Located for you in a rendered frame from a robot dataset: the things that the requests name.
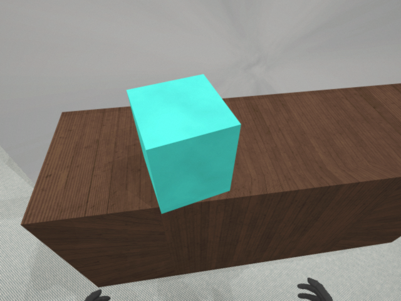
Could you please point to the right robot hand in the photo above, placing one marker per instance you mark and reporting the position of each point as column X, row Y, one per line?
column 315, row 287

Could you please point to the pedestal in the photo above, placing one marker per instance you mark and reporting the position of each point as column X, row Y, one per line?
column 315, row 172

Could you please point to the carton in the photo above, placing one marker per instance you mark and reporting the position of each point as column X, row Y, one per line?
column 189, row 139

